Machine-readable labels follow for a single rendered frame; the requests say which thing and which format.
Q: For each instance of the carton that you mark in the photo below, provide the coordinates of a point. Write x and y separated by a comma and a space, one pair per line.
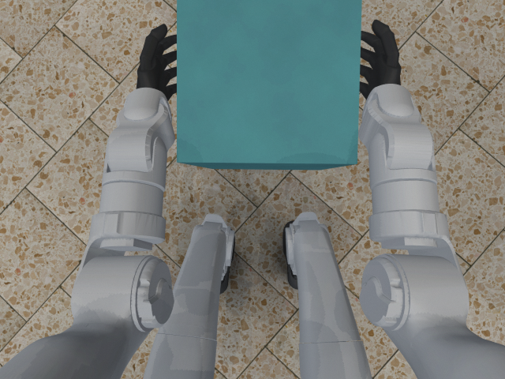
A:
268, 84

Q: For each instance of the robot left forearm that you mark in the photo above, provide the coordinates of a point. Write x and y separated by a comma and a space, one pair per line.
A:
134, 179

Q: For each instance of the robot right upper arm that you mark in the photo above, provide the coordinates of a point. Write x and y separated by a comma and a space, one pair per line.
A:
421, 302

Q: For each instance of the robot right forearm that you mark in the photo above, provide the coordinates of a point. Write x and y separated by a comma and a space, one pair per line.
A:
402, 172

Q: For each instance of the robot right hand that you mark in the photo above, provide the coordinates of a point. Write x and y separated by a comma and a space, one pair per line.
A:
384, 61

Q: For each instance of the left robot thigh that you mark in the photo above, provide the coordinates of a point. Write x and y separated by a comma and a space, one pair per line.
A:
185, 346

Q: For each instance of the robot right shin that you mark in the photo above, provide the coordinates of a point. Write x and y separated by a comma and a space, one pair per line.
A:
307, 216

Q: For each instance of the robot left hand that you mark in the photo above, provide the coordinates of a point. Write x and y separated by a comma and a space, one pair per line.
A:
151, 72

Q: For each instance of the robot left upper arm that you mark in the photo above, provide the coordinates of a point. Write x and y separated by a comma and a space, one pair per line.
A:
117, 301

